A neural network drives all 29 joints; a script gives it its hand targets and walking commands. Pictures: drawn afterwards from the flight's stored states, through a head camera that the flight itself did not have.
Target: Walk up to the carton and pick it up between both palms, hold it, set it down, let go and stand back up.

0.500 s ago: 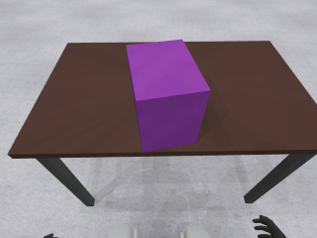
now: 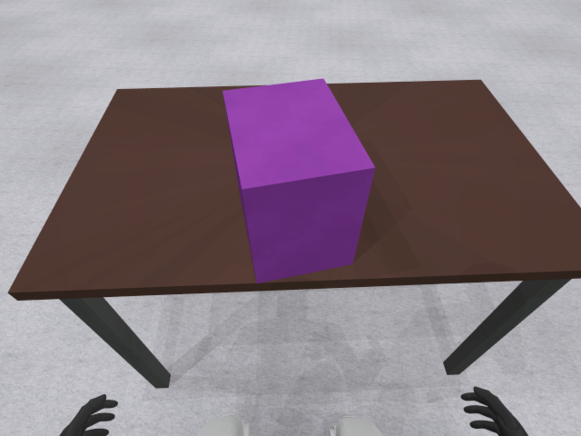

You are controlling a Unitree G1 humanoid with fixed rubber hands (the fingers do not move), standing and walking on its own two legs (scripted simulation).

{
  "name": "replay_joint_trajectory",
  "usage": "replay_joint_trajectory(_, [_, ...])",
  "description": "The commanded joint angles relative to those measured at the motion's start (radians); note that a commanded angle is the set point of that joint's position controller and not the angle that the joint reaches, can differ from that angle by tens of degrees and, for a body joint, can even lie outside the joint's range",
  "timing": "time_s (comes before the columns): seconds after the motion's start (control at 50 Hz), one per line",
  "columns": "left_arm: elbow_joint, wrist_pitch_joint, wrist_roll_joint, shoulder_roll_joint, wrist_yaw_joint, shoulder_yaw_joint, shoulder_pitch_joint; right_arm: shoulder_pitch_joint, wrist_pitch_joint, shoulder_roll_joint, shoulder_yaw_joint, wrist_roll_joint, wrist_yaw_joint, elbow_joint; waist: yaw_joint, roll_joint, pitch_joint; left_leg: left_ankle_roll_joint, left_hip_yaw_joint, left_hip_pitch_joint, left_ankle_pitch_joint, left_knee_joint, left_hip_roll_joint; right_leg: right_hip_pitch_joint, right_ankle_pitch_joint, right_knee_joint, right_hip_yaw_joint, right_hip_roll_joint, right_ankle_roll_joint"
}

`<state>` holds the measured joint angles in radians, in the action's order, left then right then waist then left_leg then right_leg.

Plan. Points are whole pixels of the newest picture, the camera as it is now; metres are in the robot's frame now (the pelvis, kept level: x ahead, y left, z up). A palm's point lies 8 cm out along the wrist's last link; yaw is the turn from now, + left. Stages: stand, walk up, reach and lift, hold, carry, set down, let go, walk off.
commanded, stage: walk up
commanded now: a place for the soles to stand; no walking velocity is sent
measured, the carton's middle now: (290, 181) +0.49 +0.00 +0.08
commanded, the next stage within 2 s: none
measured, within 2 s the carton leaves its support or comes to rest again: neither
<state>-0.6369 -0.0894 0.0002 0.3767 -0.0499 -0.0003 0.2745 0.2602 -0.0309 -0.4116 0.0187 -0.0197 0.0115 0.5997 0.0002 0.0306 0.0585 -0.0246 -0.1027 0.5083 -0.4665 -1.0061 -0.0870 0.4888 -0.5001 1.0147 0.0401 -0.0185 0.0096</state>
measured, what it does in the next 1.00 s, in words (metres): stands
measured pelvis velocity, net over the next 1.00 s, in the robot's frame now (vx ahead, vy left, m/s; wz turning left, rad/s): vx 0.00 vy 0.04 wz -0.03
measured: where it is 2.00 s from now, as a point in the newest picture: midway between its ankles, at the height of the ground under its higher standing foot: outside the picture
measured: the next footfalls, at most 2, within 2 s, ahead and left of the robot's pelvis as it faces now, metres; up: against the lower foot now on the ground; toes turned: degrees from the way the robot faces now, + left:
none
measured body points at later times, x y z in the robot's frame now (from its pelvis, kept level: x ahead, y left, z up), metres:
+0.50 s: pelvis +0.00 +0.02 +0.00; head +0.01 +0.02 +0.45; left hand +0.11 +0.32 -0.08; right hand +0.13 -0.28 -0.08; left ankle +0.04 +0.12 -0.68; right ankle +0.03 -0.13 -0.67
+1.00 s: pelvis +0.00 +0.04 +0.00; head +0.01 +0.05 +0.45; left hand +0.12 +0.34 -0.09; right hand +0.13 -0.26 -0.07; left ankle +0.04 +0.12 -0.68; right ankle +0.03 -0.11 -0.68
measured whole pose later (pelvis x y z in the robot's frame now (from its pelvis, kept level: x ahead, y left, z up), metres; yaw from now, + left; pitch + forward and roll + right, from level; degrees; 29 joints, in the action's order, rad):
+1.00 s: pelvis +0.00 +0.04 +0.00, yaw -2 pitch -2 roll -2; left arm -0.64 -0.10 0.00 0.38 -0.05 0.00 0.33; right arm 0.25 0.00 -0.41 0.02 -0.02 0.02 0.60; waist 0.00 0.03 0.06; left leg -0.06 -0.12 0.51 -0.47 -1.01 -0.07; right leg 0.49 -0.45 0.96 0.01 -0.02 0.00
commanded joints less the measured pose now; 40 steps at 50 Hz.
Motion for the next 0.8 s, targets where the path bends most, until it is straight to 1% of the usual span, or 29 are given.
replay_joint_trajectory(0.0, [-0.01, -0.019, 0.031, 0.386, 0.002, 0.113, -0.017, -0.106, -0.012, -0.188, 0.084, 0.011, -0.01, 0.004, -0.005, -0.229, -0.016, -0.03, 0.084, 0.04, -0.072, 0.068, 0.029, -0.005, 0.046, -0.505, 0.527, -0.21, 0.225])
replay_joint_trajectory(0.02, [-0.003, -0.018, 0.025, 0.367, 0.001, 0.1, -0.043, -0.071, -0.023, -0.193, 0.088, 0.017, -0.004, 0.018, -0.03, -0.244, -0.05, -0.046, 0.111, -0.018, -0.038, 0.13, 0.028, 0.033, 0.094, -0.436, 0.482, -0.173, 0.212])
replay_joint_trajectory(0.06, [0.007, -0.012, 0.015, 0.287, 0.005, 0.078, -0.071, 0.014, -0.045, -0.22, 0.097, 0.005, -0.008, 0.035, -0.073, -0.137, -0.121, -0.078, 0.197, -0.277, 0.048, 0.26, -0.04, 0.179, 0.28, -0.263, 0.27, -0.109, 0.132])
replay_joint_trajectory(0.08, [-0.002, -0.017, 0.006, 0.273, -0.005, 0.07, -0.065, 0.023, -0.031, -0.244, 0.119, -0.013, -0.006, 0.04, -0.086, -0.006, -0.127, -0.116, 0.256, -0.334, 0.042, 0.297, -0.085, 0.254, 0.291, -0.171, 0.145, -0.06, 0.097])
replay_joint_trajectory(0.1, [-0.006, -0.013, -0.004, 0.242, -0.012, 0.067, -0.027, 0.025, -0.024, -0.276, 0.121, -0.005, -0.003, 0.033, -0.061, 0.09, -0.117, -0.169, 0.401, -0.276, 0.031, 0.411, -0.192, 0.211, 0.207, -0.01, -0.006, 0.01, 0.064])
replay_joint_trajectory(0.12, [0.004, -0.009, -0.007, 0.249, -0.017, 0.066, -0.017, -0.034, -0.016, -0.281, 0.118, -0.004, -0.003, 0.01, -0.045, 0.055, -0.086, -0.235, 0.408, -0.192, 0.083, 0.423, -0.248, 0.174, 0.143, -0.006, -0.062, 0.002, 0.048])
replay_joint_trajectory(0.16, [-0.042, -0.012, -0.007, 0.262, -0.015, 0.074, 0.057, -0.076, -0.005, -0.276, 0.12, 0.002, -0.004, -0.008, -0.002, 0.05, -0.052, -0.21, 0.348, -0.106, 0.093, 0.43, -0.243, 0.085, 0.066, -0.044, -0.078, -0.002, 0.062])
replay_joint_trajectory(0.2, [-0.065, -0.022, 0.008, 0.277, -0.009, 0.089, 0.117, -0.116, 0.003, -0.274, 0.103, 0.008, 0.001, -0.005, 0.037, -0.015, -0.058, -0.125, 0.23, 0.0, -0.001, 0.338, -0.164, -0.048, 0.17, -0.194, 0.006, -0.012, 0.088])
replay_joint_trajectory(0.24, [-0.05, -0.03, 0.022, 0.368, -0.009, 0.124, 0.163, -0.142, 0.016, -0.2, 0.094, 0.006, 0.0, -0.044, 0.049, -0.267, -0.102, -0.025, 0.081, 0.124, -0.033, -0.004, 0.011, -0.135, 0.177, -0.437, 0.482, -0.207, 0.214])
replay_joint_trajectory(0.26, [-0.048, -0.033, 0.016, 0.386, -0.011, 0.122, 0.129, -0.139, 0.015, -0.187, 0.09, 0.003, -0.002, -0.024, 0.052, -0.255, -0.033, -0.019, 0.115, 0.164, -0.087, -0.027, 0.042, -0.11, 0.165, -0.499, 0.624, -0.271, 0.276])
replay_joint_trajectory(0.28, [-0.028, -0.031, 0.022, 0.414, -0.018, 0.126, 0.09, -0.13, 0.015, -0.2, 0.088, 0.001, -0.002, -0.015, 0.026, -0.196, -0.003, -0.013, 0.138, 0.17, -0.123, -0.048, 0.021, -0.097, 0.162, -0.496, 0.627, -0.271, 0.278])
replay_joint_trajectory(0.3, [-0.012, -0.025, 0.026, 0.399, -0.022, 0.123, 0.061, -0.099, 0.011, -0.22, 0.103, -0.006, 0.003, -0.006, 0.018, -0.144, -0.062, -0.022, 0.115, 0.106, -0.088, -0.005, 0.01, -0.092, 0.16, -0.466, 0.566, -0.265, 0.262])
replay_joint_trajectory(0.32, [-0.022, -0.022, 0.026, 0.379, -0.021, 0.11, 0.057, -0.079, 0.007, -0.205, 0.098, -0.003, 0.007, 0.014, 0.001, -0.179, -0.039, -0.037, 0.149, 0.096, -0.109, 0.046, 0.024, -0.09, 0.217, -0.451, 0.569, -0.253, 0.248])
replay_joint_trajectory(0.34, [-0.015, -0.022, 0.017, 0.375, -0.016, 0.104, 0.063, -0.05, 0.004, -0.207, 0.102, 0.006, 0.006, 0.016, -0.002, -0.246, -0.001, -0.029, 0.114, 0.057, -0.021, 0.097, 0.004, -0.053, 0.262, -0.412, 0.457, -0.206, 0.21])
replay_joint_trajectory(0.4, [0.001, -0.012, 0.015, 0.326, -0.022, 0.103, -0.011, 0.024, -0.01, -0.236, 0.122, -0.006, 0.004, 0.02, -0.056, -0.078, -0.061, -0.088, 0.221, -0.189, 0.015, 0.269, -0.041, 0.152, 0.247, -0.229, 0.229, -0.103, 0.131])
replay_joint_trajectory(0.44, [-0.002, 0.0, -0.004, 0.257, -0.022, 0.083, 0.003, 0.008, -0.009, -0.271, 0.129, -0.001, 0.009, 0.001, -0.055, 0.115, -0.066, -0.187, 0.465, -0.208, -0.052, 0.509, -0.231, 0.209, 0.082, 0.045, -0.058, 0.017, 0.055])
replay_joint_trajectory(0.48, [-0.019, 0.005, -0.001, 0.274, -0.023, 0.083, 0.089, -0.049, -0.011, -0.302, 0.136, -0.012, -0.003, 0.006, -0.031, 0.085, -0.005, -0.255, 0.532, -0.169, -0.003, 0.544, -0.322, 0.243, -0.102, 0.095, -0.052, -0.009, 0.048])
replay_joint_trajectory(0.5, [-0.038, 0.0, 0.001, 0.278, -0.022, 0.091, 0.112, -0.101, -0.008, -0.285, 0.126, -0.009, -0.006, -0.008, 0.005, 0.083, 0.017, -0.253, 0.48, -0.077, -0.062, 0.536, -0.277, 0.135, -0.075, 0.013, -0.052, -0.011, 0.053])
replay_joint_trajectory(0.54, [-0.059, -0.017, 0.012, 0.267, -0.015, 0.102, 0.167, -0.145, 0.0, -0.268, 0.116, -0.003, 0.0, -0.011, 0.054, 0.018, -0.03, -0.162, 0.31, 0.061, -0.124, 0.398, -0.196, -0.084, 0.075, -0.188, -0.042, -0.004, 0.078])
replay_joint_trajectory(0.56, [-0.074, -0.028, 0.023, 0.3, -0.013, 0.105, 0.191, -0.166, 0.006, -0.228, 0.1, 0.0, 0.011, -0.017, 0.074, -0.088, 0.011, -0.078, 0.188, 0.169, -0.153, 0.247, -0.087, -0.134, 0.069, -0.303, 0.105, -0.041, 0.107])
replay_joint_trajectory(0.58, [-0.07, -0.034, 0.038, 0.356, -0.018, 0.129, 0.204, -0.162, 0.016, -0.17, 0.093, 0.01, 0.009, -0.038, 0.07, -0.255, -0.004, -0.015, 0.087, 0.225, -0.105, -0.007, -0.002, -0.143, -0.074, -0.501, 0.459, -0.186, 0.168])
replay_joint_trajectory(0.6, [-0.039, -0.03, 0.026, 0.431, -0.015, 0.135, 0.136, -0.159, 0.021, -0.174, 0.091, 0.016, 0.003, -0.041, 0.052, -0.272, -0.01, -0.01, 0.113, 0.226, -0.113, -0.047, 0.031, -0.109, -0.131, -0.599, 0.636, -0.275, 0.249])
replay_joint_trajectory(0.62, [-0.016, -0.029, 0.03, 0.415, -0.022, 0.137, 0.1, -0.166, 0.014, -0.208, 0.106, -0.002, 0.004, -0.048, 0.039, -0.173, -0.024, -0.016, 0.113, 0.17, -0.082, -0.076, 0.019, -0.066, -0.096, -0.602, 0.668, -0.317, 0.313])
replay_joint_trajectory(0.68, [-0.01, -0.016, 0.022, 0.326, -0.024, 0.089, -0.04, -0.022, -0.012, -0.202, 0.11, 0.006, 0.016, 0.026, -0.048, -0.131, -0.048, -0.055, 0.148, -0.125, 0.045, 0.201, 0.015, 0.095, 0.192, -0.344, 0.353, -0.168, 0.193])
replay_joint_trajectory(0.7, [0.013, -0.012, 0.007, 0.268, -0.016, 0.082, -0.05, 0.053, -0.019, -0.231, 0.131, -0.003, 0.01, 0.043, -0.091, -0.03, -0.093, -0.077, 0.27, -0.263, -0.015, 0.324, -0.072, 0.213, 0.198, -0.2, 0.183, -0.102, 0.124])
replay_joint_trajectory(0.72, [-0.002, -0.01, -0.007, 0.222, -0.02, 0.066, -0.011, 0.032, -0.021, -0.279, 0.134, -0.017, 0.009, 0.042, -0.08, 0.129, -0.063, -0.139, 0.422, -0.312, -0.066, 0.475, -0.165, 0.286, 0.191, 0.006, -0.026, 0.01, 0.062])
replay_joint_trajectory(0.74, [-0.011, 0.0, 0.0, 0.245, -0.021, 0.068, 0.008, 0.065, -0.02, -0.303, 0.139, -0.016, 0.007, 0.029, -0.083, 0.148, -0.042, -0.154, 0.542, -0.299, 0.074, 0.554, -0.279, 0.338, -0.068, 0.058, -0.048, -0.004, 0.051])
replay_joint_trajectory(0.76, [-0.018, 0.003, -0.006, 0.266, -0.024, 0.077, 0.033, 0.017, -0.015, -0.307, 0.138, -0.003, 0.006, 0.025, -0.059, 0.146, -0.032, -0.211, 0.584, -0.235, 0.067, 0.569, -0.313, 0.264, -0.111, 0.093, -0.037, -0.012, 0.045])
replay_joint_trajectory(0.78, [-0.028, 0.007, 0.003, 0.286, -0.018, 0.08, 0.04, -0.009, -0.019, -0.296, 0.13, 0.0, 0.001, 0.002, -0.046, 0.08, -0.046, -0.208, 0.571, -0.219, 0.075, 0.562, -0.322, 0.246, -0.099, 0.098, -0.017, -0.029, 0.045])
